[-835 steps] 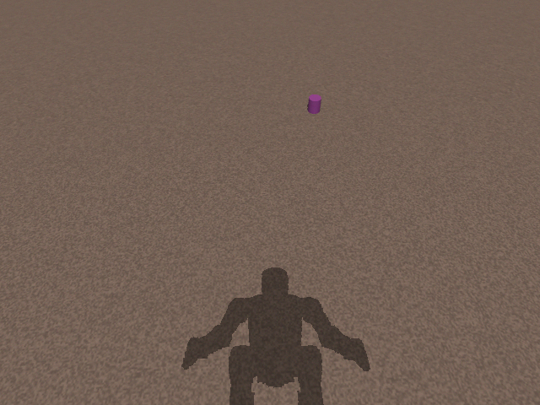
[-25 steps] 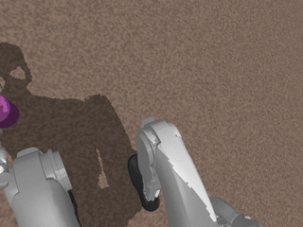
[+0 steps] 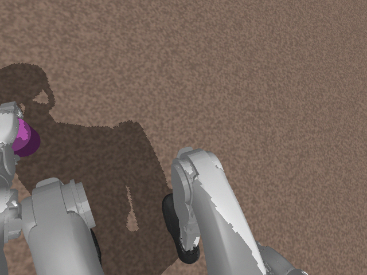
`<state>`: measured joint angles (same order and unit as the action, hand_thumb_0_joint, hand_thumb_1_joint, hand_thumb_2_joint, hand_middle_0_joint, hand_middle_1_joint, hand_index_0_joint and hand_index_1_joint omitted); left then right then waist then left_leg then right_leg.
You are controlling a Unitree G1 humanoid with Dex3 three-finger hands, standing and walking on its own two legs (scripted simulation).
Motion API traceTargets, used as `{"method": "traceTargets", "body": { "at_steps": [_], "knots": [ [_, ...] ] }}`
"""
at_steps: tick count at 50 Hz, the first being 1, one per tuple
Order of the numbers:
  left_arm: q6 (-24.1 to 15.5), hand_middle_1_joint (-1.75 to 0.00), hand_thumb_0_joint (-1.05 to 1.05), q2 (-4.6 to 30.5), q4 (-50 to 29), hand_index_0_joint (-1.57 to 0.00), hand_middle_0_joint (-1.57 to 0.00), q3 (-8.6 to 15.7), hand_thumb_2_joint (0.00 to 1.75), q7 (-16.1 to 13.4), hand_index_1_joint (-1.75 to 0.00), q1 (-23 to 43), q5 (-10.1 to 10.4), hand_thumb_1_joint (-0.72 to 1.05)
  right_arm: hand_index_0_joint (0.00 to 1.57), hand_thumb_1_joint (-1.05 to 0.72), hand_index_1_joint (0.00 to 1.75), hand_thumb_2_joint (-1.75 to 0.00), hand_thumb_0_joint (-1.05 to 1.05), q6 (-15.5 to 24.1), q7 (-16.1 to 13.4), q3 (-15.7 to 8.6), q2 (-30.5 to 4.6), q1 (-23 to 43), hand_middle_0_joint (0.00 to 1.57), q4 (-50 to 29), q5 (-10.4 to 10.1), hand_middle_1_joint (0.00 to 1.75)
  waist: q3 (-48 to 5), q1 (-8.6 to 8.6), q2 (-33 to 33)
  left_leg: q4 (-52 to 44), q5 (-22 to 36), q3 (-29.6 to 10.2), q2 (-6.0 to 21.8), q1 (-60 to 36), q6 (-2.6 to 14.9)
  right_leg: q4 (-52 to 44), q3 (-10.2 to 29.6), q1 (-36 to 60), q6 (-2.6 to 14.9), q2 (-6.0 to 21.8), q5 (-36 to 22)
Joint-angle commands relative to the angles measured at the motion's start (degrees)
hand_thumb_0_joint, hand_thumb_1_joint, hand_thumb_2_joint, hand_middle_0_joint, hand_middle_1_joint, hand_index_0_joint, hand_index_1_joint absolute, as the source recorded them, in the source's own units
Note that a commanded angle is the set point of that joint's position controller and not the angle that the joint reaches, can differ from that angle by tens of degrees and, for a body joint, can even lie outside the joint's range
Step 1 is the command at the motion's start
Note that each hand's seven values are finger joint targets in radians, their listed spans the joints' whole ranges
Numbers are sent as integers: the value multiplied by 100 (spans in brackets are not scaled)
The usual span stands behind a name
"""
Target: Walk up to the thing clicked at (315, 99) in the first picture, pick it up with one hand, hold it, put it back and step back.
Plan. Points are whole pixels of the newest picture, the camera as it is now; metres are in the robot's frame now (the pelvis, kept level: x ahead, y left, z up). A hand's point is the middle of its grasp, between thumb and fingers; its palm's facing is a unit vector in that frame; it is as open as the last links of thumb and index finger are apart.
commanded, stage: settle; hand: left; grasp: from above
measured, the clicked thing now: (12, 132) +0.44 +0.29 -0.26
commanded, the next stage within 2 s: lift in 0.48 s
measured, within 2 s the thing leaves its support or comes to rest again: leaves its support in 0.02 s
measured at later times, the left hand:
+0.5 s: hand out of the picture +0.40 +0.29 -0.13, palm faces -0.45 -0.12 -0.88, open 10.5 cm
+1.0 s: hand out of the picture +0.37 +0.31 -0.04, palm faces -0.46 -0.12 -0.88, open 10.3 cm
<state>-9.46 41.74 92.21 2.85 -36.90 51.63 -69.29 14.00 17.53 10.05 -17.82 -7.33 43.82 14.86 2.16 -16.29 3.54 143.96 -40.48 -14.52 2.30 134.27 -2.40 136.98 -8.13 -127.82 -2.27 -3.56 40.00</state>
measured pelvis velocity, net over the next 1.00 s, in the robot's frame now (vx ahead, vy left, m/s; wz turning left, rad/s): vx -0.01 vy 0.00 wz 0.13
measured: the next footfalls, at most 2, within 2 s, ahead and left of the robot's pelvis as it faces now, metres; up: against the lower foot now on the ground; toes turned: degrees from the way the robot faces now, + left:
none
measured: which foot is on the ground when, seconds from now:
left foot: down 0.00-1.00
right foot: down 0.00-1.00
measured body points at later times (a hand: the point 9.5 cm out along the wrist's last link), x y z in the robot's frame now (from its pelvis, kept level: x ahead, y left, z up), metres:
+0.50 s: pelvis -0.01 -0.01 +0.03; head +0.21 +0.05 +0.42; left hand +0.42 +0.29 -0.08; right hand +0.09 -0.28 -0.09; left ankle +0.07 +0.14 -0.27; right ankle +0.10 -0.12 -0.27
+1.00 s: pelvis -0.01 +0.00 +0.10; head +0.18 +0.06 +0.50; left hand +0.39 +0.31 +0.01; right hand +0.10 -0.26 -0.03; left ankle +0.06 +0.14 -0.27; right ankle +0.10 -0.12 -0.27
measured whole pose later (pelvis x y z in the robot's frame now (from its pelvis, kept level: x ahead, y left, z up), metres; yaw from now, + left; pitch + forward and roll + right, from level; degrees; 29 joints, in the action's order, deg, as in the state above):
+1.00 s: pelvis -0.01 +0.00 +0.10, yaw +8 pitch +34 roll -5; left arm -2.3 30.3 60.2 -3.6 -12.3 39.0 -61.5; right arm -0.6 4.1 -1.0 -15.0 -10.7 41.2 3.1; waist -9.7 -7.3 -2.5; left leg 123.6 -36.9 -5.9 2.0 121.1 -0.9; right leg 121.5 -2.4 -116.5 -1.6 -0.7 39.2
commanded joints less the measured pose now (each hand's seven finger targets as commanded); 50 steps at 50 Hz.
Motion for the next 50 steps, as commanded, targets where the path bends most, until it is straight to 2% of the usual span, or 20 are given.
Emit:
{"method": "traceTargets", "body": {
  "at_steps": [1, 3, 5, 7, 9, 10, 15, 17, 20, 24, 26, 28, 31, 34, 36, 41, 42, 44, 47, 50],
  "knots": [
    [139, -98, 0, 968, -1623, -79, -76, 365, 93, -335, -96, 1393, 100, 37, 20, -92, 30, -91, 0, -80, -53, -777, -1582, -856, 20, -75, -259, 30, -4387, 240, -2998, -1616, 1470, 873, 31, -3213, 153, -1155, -497, 1771, 477, -245, -1764],
    [240, -98, 0, 610, -1846, -80, -77, 125, 91, -251, -96, 1537, 138, 38, 20, -92, 30, -91, 0, -159, -46, -883, -1482, -824, 20, -82, -336, 30, -4358, 125, -3035, -1685, 1296, 934, 23, -3248, 167, -1227, -439, 1647, 475, -222, -1663],
    [367, -97, 0, 871, -2319, -81, -78, 379, 88, -173, -94, 1455, 153, 40, 20, -92, 30, -90, 0, -291, -102, -1038, -1502, -909, 20, -31, -472, 30, -4613, 389, -3072, -1890, 1290, 965, 4, -3311, 179, -1339, -361, 1666, 485, -182, -1586],
    [513, -95, 0, 468, -2307, -83, -81, 103, 90, 37, -93, 1567, 283, 41, 20, -92, 30, -91, 0, -417, -162, -1116, -1428, -981, 20, 9, -556, 30, -4803, 283, -2726, -1832, 1343, 971, 15, -3283, 236, -1424, -292, 1643, 457, -170, -1651],
    [626, -96, 0, 162, -1933, -83, -80, -177, 89, 256, -93, 1625, 339, 41, 20, -92, 30, -91, 0, -515, -212, -1162, -1333, -1030, 20, 95, -610, 30, -4317, 156, -2247, -1796, 1122, 998, -4, -2888, 309, -1566, -155, 1602, 458, -197, -1421],
    [650, -93, 0, 342, -1967, -83, -81, -117, 88, 340, -91, 1725, 381, 41, 20, -92, 30, -91, 0, -557, -271, -1172, -1338, -1063, 20, 99, -621, 30, -4144, 168, -1996, -1798, 1056, 1010, -18, -2705, 351, -1692, -109, 1648, 438, -197, -1308],
    [601, -90, 0, 361, -2087, -91, -91, -126, 95, 953, -90, 1824, 604, 50, 20, -92, 30, -91, 0, -689, -493, -1222, -1241, -1171, 20, 68, -673, 30, -4262, 299, -1361, -1876, 891, 1093, -92, -2490, 409, -1982, 99, 2211, 417, -141, -898],
    [513, -88, 0, 467, -2193, -94, -95, -118, 93, 1170, -88, 1831, 586, 54, 20, -91, 30, -91, 0, -740, -596, -1239, -1235, -1136, 20, -17, -686, 30, -4278, 311, -1219, -1854, 882, 1123, -107, -2473, 399, -2041, 154, 2346, 438, -138, -784],
    [380, -83, 0, 593, -2424, -99, -100, -40, 91, 1338, -84, 1680, 487, 58, 20, -91, 30, -91, 0, -855, -742, -1237, -1138, -1092, 20, -112, -720, 30, -4577, 471, -1281, -1903, 1059, 1206, -134, -2635, 372, -2062, 229, 2610, 441, -112, -947],
    [283, -79, 0, 823, -2967, -102, -103, 184, 89, 1348, -80, 1647, 302, 63, 20, -91, 30, -90, 0, -1012, -925, -1286, -1121, -1079, 20, -205, -784, 30, -5027, 664, -1583, -2007, 1327, 1295, -150, -3053, 343, -2068, 261, 2658, 476, -68, -1247],
    [290, -75, 0, 688, -3091, -103, -104, 133, 87, 1309, -77, 1598, 273, 64, 20, -91, 30, -90, 0, -1077, -993, -1290, -1052, -1081, 20, -202, -810, 30, -4995, 703, -1652, -2155, 1276, 1351, -161, -3093, 351, -2113, 265, 2608, 459, -44, -1295],
    [329, -72, 0, 688, -2970, -104, -106, 148, 87, 1275, -75, 1602, 192, 64, 20, -91, 30, -90, 0, -1125, -1075, -1349, -1129, -1105, 20, -233, -817, 30, -4728, 632, -1634, -2225, 1123, 1344, -168, -3139, 356, -2205, 206, 2294, 486, -23, -1141],
    [393, -70, 0, 567, -2987, -104, -106, -8, 86, 1267, -72, 1819, 183, 62, 20, -91, 30, -91, 0, -1159, -1150, -1357, -1045, -1148, 20, -189, -842, 30, -4813, 609, -1755, -2402, 971, 1329, -163, -3299, 347, -2247, 219, 2212, 508, -14, -977],
    [533, -70, 0, 662, -3224, -102, -104, 88, 86, 1316, -72, 1714, 385, 60, 20, -91, 30, -91, 0, -1166, -1210, -1389, -1075, -1231, 20, -229, -892, 30, -5157, 758, -1750, -2564, 1060, 1361, -181, -3583, 368, -2390, 201, 2461, 485, 29, -1102],
    [618, -69, 0, 497, -3341, -105, -108, -61, 89, 1463, -73, 1659, 538, 62, 20, -91, 30, -91, 0, -1177, -1240, -1412, -1045, -1255, 20, -252, -922, 30, -5148, 707, -1778, -2701, 1030, 1355, -177, -3646, 370, -2504, 229, 2572, 483, 25, -1066],
    [684, -67, 0, 465, -3861, -105, -109, -198, 91, 1894, -72, 1394, 650, 62, 20, -91, 30, -91, 0, -1265, -1344, -1490, -1012, -1273, 20, -370, -1079, 30, -5204, 783, -1685, -3039, 1021, 1323, -196, -3991, 367, -2749, 200, 2806, 496, 20, -1086],
    [686, -67, 0, 583, -4017, -106, -110, -111, 91, 1933, -72, 1344, 641, 63, 20, -91, 30, -91, 0, -1286, -1376, -1499, -1029, -1267, 20, -375, -1116, 30, -5239, 856, -1653, -3090, 1009, 1316, -212, -4017, 380, -2789, 205, 2796, 486, 36, -1083],
    [694, -68, 0, 213, -3982, -106, -110, -317, 93, 2064, -73, 881, 748, 63, 20, -91, 30, -91, 0, -1308, -1394, -1497, -952, -1242, 20, -458, -1161, 30, -5001, 805, -1563, -3248, 994, 1315, -216, -4068, 371, -2932, 221, 2883, 478, 35, -1066],
    [674, -66, 0, 366, -4446, -106, -110, -239, 90, 2198, -70, 840, 822, 63, 20, -91, 30, -91, 0, -1350, -1458, -1540, -947, -1217, 20, -543, -1240, 30, -5019, 899, -1544, -3548, 881, 1234, -219, -4297, 363, -3118, 217, 2902, 484, 51, -928],
    [670, -66, 0, 215, -4777, -106, -110, -366, 91, 2316, -71, 637, 894, 63, 20, -91, 30, -91, 0, -1377, -1495, -1539, -901, -1158, 20, -636, -1282, 30, -4984, 902, -1406, -3750, 914, 1252, -205, -4544, 374, -3390, 255, 3119, 461, 67, -970]
  ]
}}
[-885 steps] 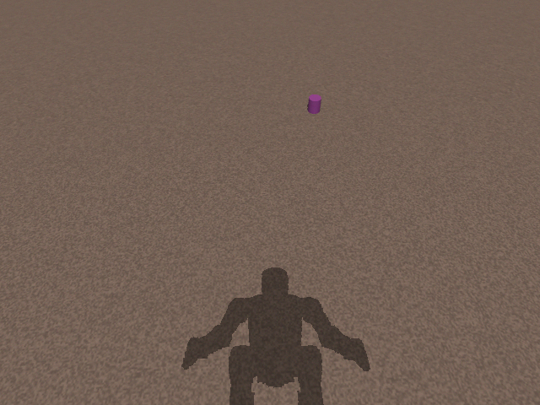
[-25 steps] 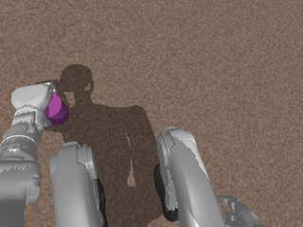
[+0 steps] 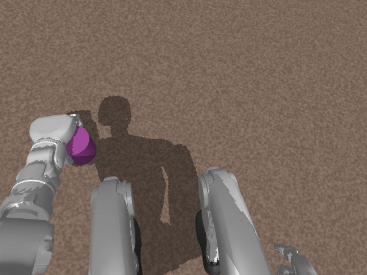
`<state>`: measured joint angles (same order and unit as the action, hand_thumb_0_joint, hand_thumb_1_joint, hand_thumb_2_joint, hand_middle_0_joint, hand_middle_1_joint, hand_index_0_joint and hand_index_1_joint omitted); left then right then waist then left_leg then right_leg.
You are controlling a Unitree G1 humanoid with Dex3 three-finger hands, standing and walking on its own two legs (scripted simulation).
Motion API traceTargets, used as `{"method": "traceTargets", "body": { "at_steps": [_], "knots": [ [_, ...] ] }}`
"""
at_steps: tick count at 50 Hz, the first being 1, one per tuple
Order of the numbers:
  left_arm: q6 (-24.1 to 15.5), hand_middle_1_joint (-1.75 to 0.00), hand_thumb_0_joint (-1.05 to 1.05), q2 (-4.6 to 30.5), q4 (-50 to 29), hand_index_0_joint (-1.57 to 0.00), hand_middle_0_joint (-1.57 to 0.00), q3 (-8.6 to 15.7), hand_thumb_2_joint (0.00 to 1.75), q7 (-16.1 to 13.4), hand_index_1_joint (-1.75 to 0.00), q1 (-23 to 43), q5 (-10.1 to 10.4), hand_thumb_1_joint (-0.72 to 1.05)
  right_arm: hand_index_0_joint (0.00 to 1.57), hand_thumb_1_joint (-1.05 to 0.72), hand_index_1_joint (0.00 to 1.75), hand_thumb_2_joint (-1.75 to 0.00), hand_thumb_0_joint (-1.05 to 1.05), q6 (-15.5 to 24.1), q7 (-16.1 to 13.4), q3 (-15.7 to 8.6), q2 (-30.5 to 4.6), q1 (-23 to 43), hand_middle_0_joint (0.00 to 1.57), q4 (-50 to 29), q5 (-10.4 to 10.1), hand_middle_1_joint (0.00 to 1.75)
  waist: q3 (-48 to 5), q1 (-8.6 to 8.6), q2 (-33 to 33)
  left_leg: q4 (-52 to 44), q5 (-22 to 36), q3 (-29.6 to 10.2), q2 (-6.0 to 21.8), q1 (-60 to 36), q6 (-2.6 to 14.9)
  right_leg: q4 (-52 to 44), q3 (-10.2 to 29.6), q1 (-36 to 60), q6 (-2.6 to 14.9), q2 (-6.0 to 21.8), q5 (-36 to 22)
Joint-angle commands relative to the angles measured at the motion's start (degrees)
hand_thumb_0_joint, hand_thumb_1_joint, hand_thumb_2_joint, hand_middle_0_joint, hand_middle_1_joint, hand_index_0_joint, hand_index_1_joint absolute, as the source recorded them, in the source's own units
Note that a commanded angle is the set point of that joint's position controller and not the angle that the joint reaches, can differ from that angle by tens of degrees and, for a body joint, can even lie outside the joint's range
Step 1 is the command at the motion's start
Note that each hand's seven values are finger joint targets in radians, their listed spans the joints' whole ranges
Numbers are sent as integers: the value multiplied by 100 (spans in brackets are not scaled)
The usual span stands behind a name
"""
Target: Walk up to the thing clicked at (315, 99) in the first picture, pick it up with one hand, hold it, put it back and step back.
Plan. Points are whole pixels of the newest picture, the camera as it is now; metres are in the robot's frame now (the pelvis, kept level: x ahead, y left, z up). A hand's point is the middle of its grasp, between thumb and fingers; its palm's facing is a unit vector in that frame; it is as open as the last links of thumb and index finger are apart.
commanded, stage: lift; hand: left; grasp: from above
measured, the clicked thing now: (74, 140) +0.44 +0.25 -0.19
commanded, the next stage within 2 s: hold in 1.26 s
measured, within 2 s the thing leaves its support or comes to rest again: neither
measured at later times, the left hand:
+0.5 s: hand (11, 146) +0.36 +0.26 +0.06, palm faces -0.43 -0.11 -0.89, open 10.3 cm
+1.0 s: hand out of the picture +0.35 +0.25 +0.20, palm faces -0.46 -0.10 -0.88, open 10.3 cm
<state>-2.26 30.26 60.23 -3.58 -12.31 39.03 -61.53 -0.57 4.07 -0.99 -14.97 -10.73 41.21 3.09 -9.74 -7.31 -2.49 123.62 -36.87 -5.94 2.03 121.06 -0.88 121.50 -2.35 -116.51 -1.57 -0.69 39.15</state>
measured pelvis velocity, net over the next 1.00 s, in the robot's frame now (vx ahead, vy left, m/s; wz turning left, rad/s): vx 0.06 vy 0.01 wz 0.07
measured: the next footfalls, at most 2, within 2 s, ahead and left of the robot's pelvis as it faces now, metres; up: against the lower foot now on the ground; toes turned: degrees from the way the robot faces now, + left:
none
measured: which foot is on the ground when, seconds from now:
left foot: down 0.00-1.00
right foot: down 0.00-1.00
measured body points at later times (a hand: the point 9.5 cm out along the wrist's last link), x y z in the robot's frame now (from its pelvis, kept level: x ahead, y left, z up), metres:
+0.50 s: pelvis +0.01 +0.00 +0.16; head +0.14 +0.02 +0.59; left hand +0.37 +0.26 +0.11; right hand +0.15 -0.26 +0.04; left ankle +0.09 +0.13 -0.37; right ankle +0.09 -0.13 -0.37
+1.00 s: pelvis +0.06 +0.01 +0.30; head +0.14 +0.01 +0.74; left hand +0.37 +0.25 +0.25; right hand +0.15 -0.26 +0.17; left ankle +0.09 +0.13 -0.37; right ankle +0.09 -0.13 -0.37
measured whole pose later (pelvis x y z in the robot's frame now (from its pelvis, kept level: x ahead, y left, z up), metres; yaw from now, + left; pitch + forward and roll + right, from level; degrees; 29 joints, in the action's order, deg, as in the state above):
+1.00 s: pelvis +0.06 +0.01 +0.30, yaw +4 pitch +14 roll -1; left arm 2.9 22.1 46.1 -10.4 -10.5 16.3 -57.3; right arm -0.9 -2.7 -2.0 -14.2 -14.6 42.5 -1.1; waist -5.9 -4.4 -1.9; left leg 60.0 -25.2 -0.2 2.3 49.3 -0.5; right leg 58.7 0.0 -46.9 -1.3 0.5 26.2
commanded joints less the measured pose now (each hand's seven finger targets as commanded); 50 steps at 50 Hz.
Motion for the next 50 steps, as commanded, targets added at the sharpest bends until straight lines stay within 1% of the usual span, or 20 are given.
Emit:
{"method": "traceTargets", "body": {
  "at_steps": [1, 2, 3, 9, 10, 11, 12, 14, 15, 17, 18, 20, 22, 25, 27, 31, 35, 46, 48, 50],
  "knots": [
    [-40, -64, 0, 1447, -1636, -107, -110, 338, 89, -135, -69, 1796, 126, 63, 20, -91, 30, -91, 0, 69, -171, -445, -1185, -802, 20, -402, -121, 30, -3764, 42, -814, -1821, 496, 369, -181, -3295, 212, -1899, -310, 2018, 391, -220, -802],
    [-21, -65, 0, 1360, -1675, -106, -110, 325, 90, -114, -69, 1569, 149, 62, 20, -91, 30, -91, 0, 69, -176, -440, -1179, -796, 20, -424, -133, 30, -3664, 45, -938, -1941, 535, 364, -186, -3398, 196, -1960, -303, 2066, 380, -182, -854],
    [-47, -64, 0, 1413, -2136, -105, -110, 333, 91, -101, -69, 1749, 204, 62, 20, -91, 30, -90, 0, 65, -195, -461, -1160, -754, 20, -479, -152, 30, -3964, 101, -1022, -2046, 570, 333, -181, -3629, 186, -1997, -301, 2216, 390, -196, -871],
    [129, -63, 0, 1378, -2590, -106, -111, 390, 92, -81, -68, 1171, 248, 61, 20, -91, 30, -90, 0, 22, -316, -491, -1114, -641, 20, -596, -253, 30, -3811, 144, -989, -2750, 538, 256, -161, -4386, 150, -2548, -266, 2666, 349, -142, -871],
    [157, -64, 0, 1251, -2819, -106, -111, 279, 93, -72, -70, 1136, 295, 61, 20, -91, 30, -90, 0, 17, -336, -495, -1059, -620, 20, -641, -255, 30, -3883, 127, -953, -2824, 581, 307, -160, -4548, 160, -2737, -237, 2855, 343, -161, -896],
    [203, -64, 0, 1388, -2978, -106, -111, 356, 94, -87, -70, 1177, 297, 61, 20, -91, 30, -90, 0, 9, -375, -500, -1065, -583, 20, -665, -283, 30, -3930, 141, -903, -2957, 512, 298, -165, -4679, 165, -2892, -213, 3012, 336, -168, -815],
    [291, -62, 0, 1353, -2623, -106, -112, 408, 94, -79, -68, 667, 302, 61, 20, -91, 30, -90, 0, 3, -397, -501, -1053, -546, 20, -661, -291, 30, -3590, 151, -772, -3117, 424, 285, -160, -4710, 158, -3031, -204, 3081, 322, -155, -734],
    [328, -60, 0, 1260, -3106, -106, -113, 344, 98, -55, -68, 866, 394, 59, 20, -91, 30, -90, 0, 5, -449, -493, -1004, -483, 20, -660, -313, 30, -3707, 129, -815, -3288, 544, 375, -170, -4972, 173, -3333, -130, 3426, 304, -146, -844],
    [365, -62, 0, 1146, -3129, -105, -112, 221, 98, -29, -70, 771, 390, 59, 20, -91, 30, -90, 0, 1, -482, -496, -953, -455, 20, -664, -321, 30, -3702, 115, -831, -3411, 618, 398, -174, -5134, 162, -3459, -113, 3607, 308, -172, -892],
    [438, -63, 0, 1174, -3277, -103, -109, 236, 95, -5, -69, 443, 472, 56, 20, -91, 30, -90, 0, -7, -539, -488, -921, -400, 20, -699, -357, 30, -3473, 146, -699, -3674, 598, 453, -193, -5245, 177, -3837, -41, 3996, 286, -177, -817],
    [503, -60, 0, 1166, -2987, -104, -111, 292, 95, 3, -68, 57, 488, 57, 20, -91, 30, -90, 0, -17, -564, -472, -913, -366, 20, -664, -364, 30, -3257, 208, -520, -3814, 574, 468, -191, -5318, 183, -4001, -21, 4162, 279, -179, -811],
    [537, -59, 0, 1046, -3209, -104, -112, 177, 97, 50, -68, 274, 553, 56, 20, -91, 30, -90, 0, -23, -610, -450, -865, -333, 20, -672, -392, 30, -3050, 94, -582, -4108, 514, 470, -187, -5561, 172, -4283, 25, 4368, 268, -171, -780],
    [594, -59, 0, 970, -3103, -104, -112, 121, 96, 83, -67, -116, 540, 56, 20, -91, 30, -91, 0, -25, -654, -432, -831, -267, 20, -663, -424, 30, -2854, 147, -522, -4421, 579, 461, -188, -5852, 156, -4538, 31, 4685, 274, -191, -815],
    [619, -58, 0, 968, -3248, -104, -112, 139, 97, 91, -68, -17, 552, 56, 20, -91, 30, -91, 0, -15, -711, -392, -818, -271, 20, -608, -465, 30, -2697, 176, -523, -4879, 729, 425, -162, -6342, 144, -4900, 39, 5116, 269, -182, -992],
    [638, -57, 0, 760, -2840, -102, -111, 12, 94, 108, -67, -325, 523, 53, 20, -91, 30, -91, 0, -1, -739, -364, -792, -293, 20, -544, -478, 30, -2312, 156, -302, -5169, 802, 386, -146, -6545, 141, -5132, 30, 5312, 262, -174, -1085],
    [558, -59, 0, 672, -2701, -101, -110, -89, 95, 107, -68, -237, 532, 52, 20, -92, 30, -91, 0, 65, -788, -360, -746, -329, 20, -487, -495, 30, -1944, 161, -265, -5657, 953, 490, -178, -6928, 156, -5746, 128, 5876, 265, -173, -1219],
    [481, -57, 0, 448, -2723, -101, -110, -230, 92, 92, -67, -257, 484, 52, 20, -91, 30, -91, 0, 145, -792, -380, -761, -450, 20, -435, -488, 30, -2015, 241, -420, -6163, 1473, 445, -150, -7647, 107, -6107, 98, 6344, 276, -172, -1694],
    [472, -56, 0, 524, -2616, -101, -111, -78, 95, -150, -67, -381, 391, 53, 20, -91, 30, -91, 0, 172, -759, -371, -790, -603, 20, -352, -436, 30, -1742, 280, -235, -7154, 2409, 500, -167, -8910, 83, -7095, 109, 7548, 237, -139, -2581],
    [486, -58, 0, 354, -2579, -101, -111, -186, 98, -154, -69, -407, 403, 52, 20, -91, 30, -91, 0, 166, -743, -368, -765, -611, 20, -362, -437, 30, -1583, 255, -250, -7338, 2431, 509, -193, -9019, 81, -7315, 145, 7717, 221, -125, -2631],
    [498, -55, 0, 418, -2531, -100, -110, -104, 95, -151, -66, -488, 422, 51, 20, -91, 30, -91, 0, 159, -722, -394, -787, -579, 20, -410, -433, 30, -1536, 330, -200, -7530, 2485, 530, -202, -9219, 67, -7483, 123, 7941, 210, -103, -2670]
  ]
}}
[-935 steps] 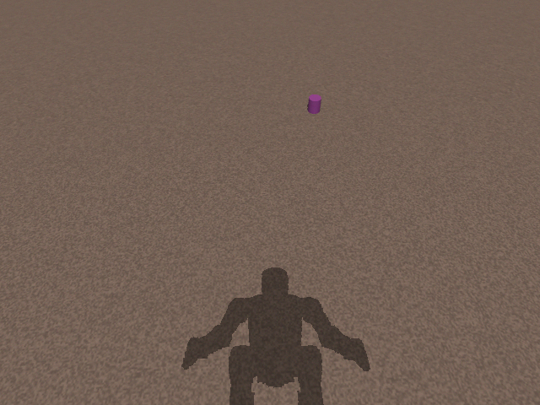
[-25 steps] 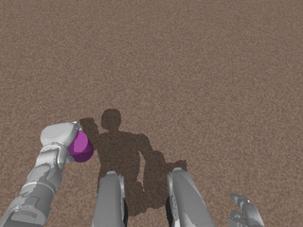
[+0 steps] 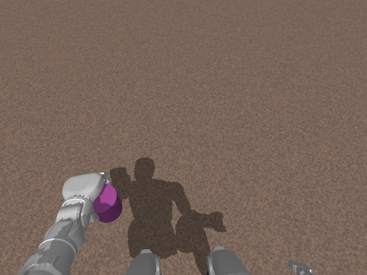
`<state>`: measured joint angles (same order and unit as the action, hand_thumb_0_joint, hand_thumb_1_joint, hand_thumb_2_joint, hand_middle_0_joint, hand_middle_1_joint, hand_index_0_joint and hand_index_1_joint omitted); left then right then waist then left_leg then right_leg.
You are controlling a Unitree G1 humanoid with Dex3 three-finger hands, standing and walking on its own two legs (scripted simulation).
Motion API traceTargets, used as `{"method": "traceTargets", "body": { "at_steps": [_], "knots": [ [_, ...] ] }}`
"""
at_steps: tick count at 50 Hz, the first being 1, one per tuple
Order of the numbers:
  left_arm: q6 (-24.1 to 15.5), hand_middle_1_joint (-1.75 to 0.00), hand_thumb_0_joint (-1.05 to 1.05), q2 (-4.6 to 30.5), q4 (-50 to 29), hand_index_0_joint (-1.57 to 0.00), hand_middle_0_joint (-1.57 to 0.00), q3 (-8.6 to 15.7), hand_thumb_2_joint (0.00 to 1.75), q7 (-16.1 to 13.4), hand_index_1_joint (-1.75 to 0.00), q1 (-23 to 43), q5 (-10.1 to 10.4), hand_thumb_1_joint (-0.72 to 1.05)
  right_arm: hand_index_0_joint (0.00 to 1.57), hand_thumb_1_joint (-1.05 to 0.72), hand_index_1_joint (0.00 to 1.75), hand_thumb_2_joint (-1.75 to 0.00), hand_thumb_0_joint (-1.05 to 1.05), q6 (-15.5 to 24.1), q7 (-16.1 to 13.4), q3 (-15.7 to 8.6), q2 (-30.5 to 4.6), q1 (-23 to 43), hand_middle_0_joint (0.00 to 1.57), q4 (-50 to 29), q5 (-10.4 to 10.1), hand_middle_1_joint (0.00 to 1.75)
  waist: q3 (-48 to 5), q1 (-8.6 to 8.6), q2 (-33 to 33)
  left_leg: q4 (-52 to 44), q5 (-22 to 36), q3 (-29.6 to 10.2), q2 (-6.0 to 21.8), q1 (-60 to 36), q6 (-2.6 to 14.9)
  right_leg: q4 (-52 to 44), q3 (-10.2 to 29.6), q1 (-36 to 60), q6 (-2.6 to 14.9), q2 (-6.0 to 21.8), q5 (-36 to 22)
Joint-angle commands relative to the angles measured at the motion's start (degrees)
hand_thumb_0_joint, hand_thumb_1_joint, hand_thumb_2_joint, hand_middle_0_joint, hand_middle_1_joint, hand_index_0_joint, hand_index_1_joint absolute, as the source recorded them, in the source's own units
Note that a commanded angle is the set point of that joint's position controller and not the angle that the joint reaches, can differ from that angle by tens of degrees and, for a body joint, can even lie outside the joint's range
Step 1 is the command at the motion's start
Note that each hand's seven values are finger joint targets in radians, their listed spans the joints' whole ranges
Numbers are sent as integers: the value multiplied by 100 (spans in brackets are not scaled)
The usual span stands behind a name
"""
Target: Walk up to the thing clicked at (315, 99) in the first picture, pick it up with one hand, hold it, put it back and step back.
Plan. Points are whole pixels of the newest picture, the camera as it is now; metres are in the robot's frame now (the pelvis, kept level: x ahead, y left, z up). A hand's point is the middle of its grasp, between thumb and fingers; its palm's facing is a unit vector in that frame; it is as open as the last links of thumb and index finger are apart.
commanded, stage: lift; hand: left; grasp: from above
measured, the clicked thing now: (102, 198) +0.34 +0.21 -0.15
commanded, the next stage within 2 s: hold in 0.26 s
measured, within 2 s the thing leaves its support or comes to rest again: neither
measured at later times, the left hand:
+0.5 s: hand (86, 190) +0.32 +0.22 -0.04, palm faces -0.46 -0.06 -0.89, open 10.4 cm
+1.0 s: hand (79, 191) +0.31 +0.22 -0.01, palm faces -0.47 -0.04 -0.88, open 10.3 cm
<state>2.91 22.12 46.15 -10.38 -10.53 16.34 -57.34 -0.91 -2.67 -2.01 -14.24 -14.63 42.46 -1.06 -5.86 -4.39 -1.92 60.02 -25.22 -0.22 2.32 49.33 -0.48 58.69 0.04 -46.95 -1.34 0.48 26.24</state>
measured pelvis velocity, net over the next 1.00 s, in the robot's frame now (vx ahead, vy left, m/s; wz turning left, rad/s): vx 0.02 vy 0.00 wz -0.01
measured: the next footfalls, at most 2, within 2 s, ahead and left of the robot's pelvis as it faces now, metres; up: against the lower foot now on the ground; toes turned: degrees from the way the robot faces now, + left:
none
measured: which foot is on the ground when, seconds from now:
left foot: down 0.00-1.00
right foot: down 0.00-1.00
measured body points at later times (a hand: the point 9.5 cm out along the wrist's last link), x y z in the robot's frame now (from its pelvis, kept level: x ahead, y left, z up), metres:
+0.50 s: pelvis +0.03 +0.00 +0.05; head +0.07 -0.01 +0.49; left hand +0.34 +0.22 +0.01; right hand +0.11 -0.28 -0.08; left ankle +0.04 +0.12 -0.67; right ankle +0.02 -0.14 -0.67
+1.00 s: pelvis +0.02 +0.00 +0.06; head +0.04 -0.02 +0.51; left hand +0.33 +0.22 +0.04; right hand +0.12 -0.27 -0.06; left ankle +0.04 +0.12 -0.67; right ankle +0.02 -0.14 -0.67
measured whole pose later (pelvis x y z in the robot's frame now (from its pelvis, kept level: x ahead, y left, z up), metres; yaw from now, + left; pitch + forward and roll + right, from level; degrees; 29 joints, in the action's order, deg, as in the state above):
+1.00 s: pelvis +0.02 +0.00 +0.06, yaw -1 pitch +4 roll +0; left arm 1.0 21.0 43.9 -12.0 -4.4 14.3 -58.3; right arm -3.3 -1.5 -3.3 -15.0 -13.6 40.3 -2.0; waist -1.9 -1.6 -2.4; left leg 35.1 -16.2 1.7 1.6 22.7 -0.5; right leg 35.2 1.3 -21.6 -1.3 1.1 17.4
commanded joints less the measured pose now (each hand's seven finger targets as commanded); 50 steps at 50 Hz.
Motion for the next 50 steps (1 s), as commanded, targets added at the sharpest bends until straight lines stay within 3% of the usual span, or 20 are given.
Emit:
{"method": "traceTargets", "body": {
  "at_steps": [1, 8, 13, 16, 18, 21, 24, 26, 29, 37, 39, 40, 50],
  "knots": [
    [-15, -55, 0, 1290, -1095, -99, -110, 592, 96, -323, -66, 1772, -31, 50, 20, -91, 30, -91, 0, 176, -41, -307, -872, -201, 20, -521, -31, 30, -1934, 73, -269, -1229, 1419, -29, -229, -2172, 26, -1269, -102, 1046, 191, -219, -1457],
    [-47, -59, 0, 1040, -831, -97, -108, 468, 99, -217, -70, 1629, -14, 48, 20, -91, 30, -91, 0, 130, 9, -335, -841, -234, 20, -552, -45, 30, -1656, 57, -46, -1638, 1764, -6, -256, -2496, 39, -1760, -44, 1574, 149, -193, -1800],
    [-116, -61, 0, 1051, -918, -97, -107, 477, 102, -165, -72, 1764, 31, 48, 20, -91, 30, -91, 0, 110, 22, -360, -839, -168, 20, -579, -46, 30, -1614, 74, -47, -1849, 1935, 61, -276, -2720, 47, -2014, -7, 1891, 124, -179, -2006],
    [-172, -63, 0, 1198, -1101, -97, -106, 537, 104, -185, -73, 1841, -23, 47, 20, -91, 30, -91, 0, 91, 12, -374, -864, -117, 20, -628, -64, 30, -1584, 119, 15, -1977, 1966, 112, -315, -2833, 64, -2181, 19, 2110, 100, -159, -2092],
    [-176, -62, 0, 1107, -1102, -97, -107, 506, 107, -192, -74, 1768, -29, 46, 20, -91, 30, -91, 0, 82, 19, -370, -855, -90, 20, -620, -53, 30, -1662, 101, 11, -2040, 2126, 103, -302, -3022, 52, -2216, 4, 2213, 99, -161, -2210],
    [-168, -58, 0, 1246, -1210, -94, -104, 552, 100, -227, -69, 1756, -134, 45, 20, -91, 30, -90, 0, 49, 6, -383, -874, -26, 20, -632, -70, 30, -1586, 163, -14, -2155, 2260, 118, -312, -3164, 46, -2325, 5, 2300, 101, -164, -2319],
    [-156, -57, 0, 1203, -1220, -94, -103, 490, 97, -179, -67, 1915, -200, 44, 20, -91, 30, -90, 0, 44, 10, -404, -890, -20, 20, -573, -73, 30, -1619, 86, -139, -2217, 2483, 122, -289, -3397, 27, -2349, -9, 2293, 117, -174, -2442],
    [-140, -58, 0, 1242, -1226, -92, -101, 519, 95, -160, -67, 1874, -198, 43, 20, -91, 30, -90, 0, 36, 21, -431, -914, -14, 20, -594, -75, 30, -1610, 161, -109, -2256, 2628, 133, -282, -3515, 34, -2415, -19, 2372, 111, -181, -2538],
    [-95, -57, 0, 1036, -1141, -91, -100, 413, 97, -112, -67, 1811, -142, 40, 20, -91, 30, -90, 0, 34, 43, -421, -893, 29, 20, -609, -84, 30, -1458, 128, -62, -2363, 2576, 150, -300, -3517, 35, -2504, -12, 2463, 111, -169, -2526],
    [-150, -58, 0, 1060, -1222, -89, -97, 366, 91, 200, -67, 1807, -64, 40, 20, -91, 30, -90, 0, 22, 56, -443, -920, 200, 20, -792, -108, 30, -1316, 206, 6, -2620, 2435, 154, -269, -3661, 31, -2690, -41, 2630, 139, -197, -2332],
    [-172, -59, 0, 1200, -1426, -90, -97, 458, 91, 233, -67, 1900, -56, 40, 20, -91, 30, -91, 0, 10, 58, -429, -924, 217, 20, -828, -110, 30, -1309, 263, -110, -2689, 2405, 154, -264, -3655, 22, -2723, -34, 2687, 151, -206, -2291],
    [-163, -59, 0, 1043, -1259, -90, -98, 358, 92, 269, -68, 1747, -70, 40, 20, -91, 30, -91, 0, 8, 63, -407, -883, 236, 20, -845, -115, 30, -1202, 247, -53, -2717, 2416, 145, -255, -3663, 27, -2734, -42, 2678, 158, -216, -2294],
    [-226, -62, 0, 1235, -1447, -91, -98, 508, 91, 275, -70, 1880, -88, 40, 20, -92, 30, -91, 0, 7, 43, -383, -906, 359, 20, -898, -117, 30, -1174, 276, 45, -2891, 2215, 170, -272, -3756, 49, -2941, -19, 2836, 151, -206, -2127]
  ]
}}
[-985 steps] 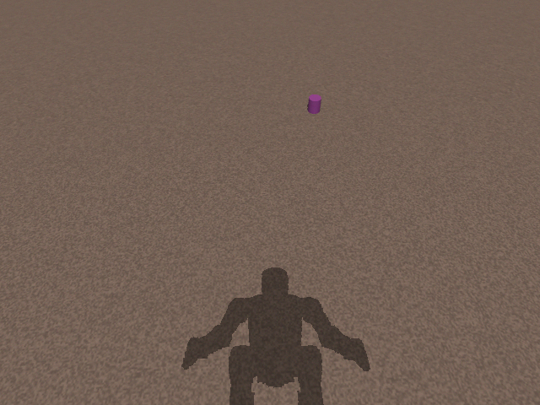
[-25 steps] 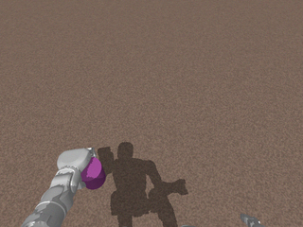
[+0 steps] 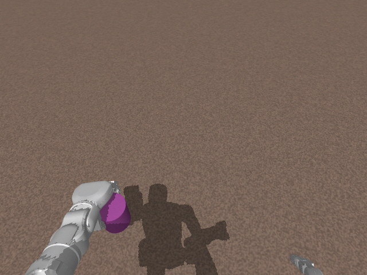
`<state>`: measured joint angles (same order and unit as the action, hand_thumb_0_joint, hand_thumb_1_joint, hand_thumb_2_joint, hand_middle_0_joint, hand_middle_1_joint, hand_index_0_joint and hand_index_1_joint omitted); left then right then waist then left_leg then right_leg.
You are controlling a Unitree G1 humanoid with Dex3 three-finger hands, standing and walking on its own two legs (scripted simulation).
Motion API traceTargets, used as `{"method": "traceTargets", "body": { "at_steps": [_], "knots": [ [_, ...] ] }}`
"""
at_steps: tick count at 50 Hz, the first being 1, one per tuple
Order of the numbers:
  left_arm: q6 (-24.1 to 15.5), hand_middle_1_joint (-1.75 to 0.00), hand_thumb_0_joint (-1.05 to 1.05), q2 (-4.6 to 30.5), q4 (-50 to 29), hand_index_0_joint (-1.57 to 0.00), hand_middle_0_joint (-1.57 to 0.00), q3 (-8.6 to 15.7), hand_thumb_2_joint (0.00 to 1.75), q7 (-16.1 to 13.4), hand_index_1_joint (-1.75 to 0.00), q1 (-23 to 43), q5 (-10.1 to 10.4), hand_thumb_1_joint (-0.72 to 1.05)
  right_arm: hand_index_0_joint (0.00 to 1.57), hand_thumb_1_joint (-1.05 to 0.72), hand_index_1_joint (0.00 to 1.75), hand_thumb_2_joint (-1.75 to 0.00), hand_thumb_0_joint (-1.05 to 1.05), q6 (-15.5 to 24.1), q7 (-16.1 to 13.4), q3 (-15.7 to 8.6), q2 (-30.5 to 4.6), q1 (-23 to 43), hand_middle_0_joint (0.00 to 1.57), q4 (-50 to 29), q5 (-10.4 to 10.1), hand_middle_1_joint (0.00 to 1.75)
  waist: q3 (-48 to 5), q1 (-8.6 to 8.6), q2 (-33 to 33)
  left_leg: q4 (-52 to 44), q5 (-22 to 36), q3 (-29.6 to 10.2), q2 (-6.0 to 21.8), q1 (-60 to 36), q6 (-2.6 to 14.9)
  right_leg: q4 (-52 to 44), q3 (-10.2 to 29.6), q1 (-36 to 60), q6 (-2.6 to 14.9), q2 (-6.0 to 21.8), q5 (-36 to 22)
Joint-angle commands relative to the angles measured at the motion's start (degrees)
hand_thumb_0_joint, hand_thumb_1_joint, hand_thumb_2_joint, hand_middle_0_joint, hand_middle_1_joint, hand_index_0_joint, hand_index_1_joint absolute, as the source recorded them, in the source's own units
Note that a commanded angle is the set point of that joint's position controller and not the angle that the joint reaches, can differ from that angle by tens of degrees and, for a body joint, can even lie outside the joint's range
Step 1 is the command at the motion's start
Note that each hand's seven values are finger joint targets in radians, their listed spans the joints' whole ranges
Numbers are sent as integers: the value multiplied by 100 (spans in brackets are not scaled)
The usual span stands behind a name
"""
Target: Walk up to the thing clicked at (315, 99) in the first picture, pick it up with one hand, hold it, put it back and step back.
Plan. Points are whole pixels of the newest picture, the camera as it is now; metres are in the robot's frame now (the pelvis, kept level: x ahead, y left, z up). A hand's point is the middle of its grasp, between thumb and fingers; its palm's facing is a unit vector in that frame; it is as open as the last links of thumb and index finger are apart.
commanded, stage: hold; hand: left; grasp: from above
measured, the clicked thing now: (112, 208) +0.32 +0.21 -0.13
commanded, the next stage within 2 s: crouch in 1.26 s
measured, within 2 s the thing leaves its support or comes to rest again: neither
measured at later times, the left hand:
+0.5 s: hand (95, 215) +0.27 +0.22 -0.05, palm faces -0.47 -0.05 -0.88, open 10.3 cm
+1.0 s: hand (95, 213) +0.27 +0.22 -0.04, palm faces -0.48 -0.06 -0.88, open 10.2 cm
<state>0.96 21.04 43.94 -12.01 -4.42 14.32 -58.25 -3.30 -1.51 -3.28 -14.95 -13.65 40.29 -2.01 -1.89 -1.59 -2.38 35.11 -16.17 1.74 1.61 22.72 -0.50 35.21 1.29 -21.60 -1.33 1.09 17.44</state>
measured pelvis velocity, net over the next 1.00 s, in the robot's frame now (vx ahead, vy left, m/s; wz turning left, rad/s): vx -0.01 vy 0.00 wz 0.00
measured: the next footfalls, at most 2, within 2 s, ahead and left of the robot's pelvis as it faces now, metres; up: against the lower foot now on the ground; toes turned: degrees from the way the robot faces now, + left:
none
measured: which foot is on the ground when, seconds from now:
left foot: down 0.00-1.00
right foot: down 0.00-1.00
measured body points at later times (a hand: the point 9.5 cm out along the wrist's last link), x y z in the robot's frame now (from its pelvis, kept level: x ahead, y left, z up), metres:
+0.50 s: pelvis -0.02 +0.00 +0.01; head -0.01 -0.02 +0.46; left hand +0.29 +0.22 +0.00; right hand +0.12 -0.26 -0.11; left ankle +0.02 +0.12 -0.73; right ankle +0.01 -0.14 -0.73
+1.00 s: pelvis -0.01 +0.00 +0.01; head +0.00 -0.02 +0.46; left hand +0.29 +0.22 +0.01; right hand +0.13 -0.26 -0.11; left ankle +0.02 +0.12 -0.73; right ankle +0.01 -0.14 -0.73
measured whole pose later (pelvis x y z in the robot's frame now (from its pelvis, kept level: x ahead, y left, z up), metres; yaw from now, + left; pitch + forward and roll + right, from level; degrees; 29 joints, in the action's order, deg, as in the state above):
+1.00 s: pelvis -0.01 +0.00 +0.01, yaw +0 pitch +1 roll +0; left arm 0.6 22.0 37.7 -12.7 1.2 12.8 -56.9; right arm -3.4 -2.5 -1.9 -14.8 -10.7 39.4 -2.9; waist 0.3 -0.2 -2.9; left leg 28.5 -12.3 2.0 1.4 16.7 -0.5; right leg 29.3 1.5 -16.1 -1.3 1.2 13.9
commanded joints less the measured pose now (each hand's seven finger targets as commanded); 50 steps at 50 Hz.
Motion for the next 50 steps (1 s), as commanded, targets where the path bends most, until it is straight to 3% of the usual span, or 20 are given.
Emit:
{"method": "traceTargets", "body": {
  "at_steps": [1, 6, 11, 14, 24, 31, 33, 36, 40, 44, 46, 50],
  "knots": [
    [-46, -63, 0, 1292, -1427, -90, -97, 613, 90, -335, -70, 2218, -23, 41, 20, -92, 30, -91, 0, 251, -73, -242, -801, 281, 20, -710, -25, 30, -1571, 28, -15, -424, 1258, -5, -219, -1088, 60, -615, -108, 297, 155, -248, -1236],
    [-16, -61, 0, 1332, -1305, -92, -99, 643, 91, -264, -68, 2118, 29, 42, 20, -92, 30, -91, 0, 252, -79, -230, -817, 362, 20, -705, -28, 30, -1392, 9, 111, -534, 929, -7, -221, -1064, 80, -775, -112, 328, 140, -237, -918],
    [-42, -63, 0, 1393, -1540, -91, -96, 663, 87, -164, -68, 2127, 54, 43, 20, -91, 30, -91, 0, 267, -98, -220, -811, 469, 20, -726, -48, 30, -1523, 74, -47, -624, 969, -2, -191, -1231, 64, -786, -120, 386, 161, -251, -928],
    [-52, -62, 0, 1256, -1495, -92, -98, 548, 89, -80, -68, 2062, 59, 43, 20, -92, 30, -91, 0, 273, -102, -193, -798, 508, 20, -762, -57, 30, -1370, 8, 58, -694, 919, -13, -175, -1241, 74, -834, -129, 351, 169, -257, -892],
    [-90, -63, 0, 1429, -1628, -91, -96, 658, 85, 22, -67, 2153, 124, 43, 20, -91, 30, -91, 0, 296, -131, -127, -773, 687, 20, -836, -77, 30, -1194, 119, 55, -866, 617, 7, -205, -1210, 91, -1051, -108, 447, 161, -228, -576],
    [-63, -64, 0, 1431, -1836, -92, -97, 673, 87, 85, -69, 2165, 96, 45, 20, -91, 30, -91, 0, 290, -154, -113, -764, 714, 20, -818, -93, 30, -1356, 108, 17, -883, 881, 19, -208, -1406, 84, -1033, -98, 518, 165, -237, -820],
    [-72, -64, 0, 1306, -1872, -93, -98, 556, 88, 126, -69, 2213, 108, 45, 20, -91, 30, -91, 0, 295, -153, -101, -744, 729, 20, -818, -89, 30, -1343, 88, 2, -926, 823, -4, -179, -1448, 74, -1049, -129, 493, 180, -257, -755],
    [-63, -63, 0, 1416, -1913, -93, -98, 666, 87, 156, -68, 2092, 160, 46, 20, -91, 30, -91, 0, 294, -160, -105, -750, 765, 20, -843, -101, 30, -1403, 158, 7, -932, 908, 0, -193, -1465, 80, -1071, -121, 609, 168, -244, -830],
    [-49, -64, 0, 1473, -1790, -93, -96, 684, 84, 200, -68, 2190, 110, 46, 20, -91, 30, -91, 0, 277, -169, -93, -750, 738, 20, -791, -96, 30, -1289, 114, 26, -957, 957, 3, -181, -1443, 87, -1085, -118, 588, 169, -251, -895],
    [-69, -64, 0, 1249, -1797, -95, -99, 545, 85, 264, -68, 1931, 168, 49, 20, -91, 30, -91, 0, 279, -161, -93, -732, 791, 20, -851, -112, 30, -1204, 135, 118, -990, 960, -8, -194, -1438, 89, -1115, -122, 613, 171, -241, -869],
    [-81, -61, 0, 1350, -1894, -94, -99, 625, 84, 281, -66, 1869, 149, 47, 20, -91, 30, -91, 0, 265, -161, -103, -727, 830, 20, -892, -112, 30, -1262, 179, 60, -985, 1030, 12, -220, -1467, 92, -1143, -113, 665, 168, -219, -919],
    [-89, -62, 0, 1391, -1917, -93, -98, 657, 85, 218, -67, 2028, 92, 45, 20, -91, 30, -91, 0, 239, -175, -101, -722, 747, 20, -814, -94, 30, -1422, 108, 44, -928, 1278, 15, -216, -1607, 90, -1076, -104, 683, 159, -223, -1192]
  ]
}}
